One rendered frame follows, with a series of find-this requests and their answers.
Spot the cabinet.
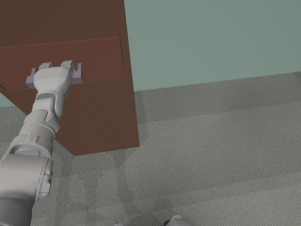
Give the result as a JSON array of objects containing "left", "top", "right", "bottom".
[{"left": 0, "top": 0, "right": 140, "bottom": 156}]

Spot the left robot hand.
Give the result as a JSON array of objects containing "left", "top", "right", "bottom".
[{"left": 33, "top": 60, "right": 76, "bottom": 99}]

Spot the robot left forearm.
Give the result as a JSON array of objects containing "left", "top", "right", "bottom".
[{"left": 0, "top": 89, "right": 65, "bottom": 168}]

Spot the drawer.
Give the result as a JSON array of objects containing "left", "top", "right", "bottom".
[{"left": 0, "top": 36, "right": 125, "bottom": 90}]

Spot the left robot upper arm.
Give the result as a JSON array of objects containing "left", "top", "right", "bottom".
[{"left": 0, "top": 153, "right": 54, "bottom": 226}]

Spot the handle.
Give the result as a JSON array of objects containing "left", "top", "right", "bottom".
[{"left": 25, "top": 63, "right": 84, "bottom": 89}]

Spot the right robot shin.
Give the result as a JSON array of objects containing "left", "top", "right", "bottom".
[{"left": 171, "top": 215, "right": 182, "bottom": 220}]

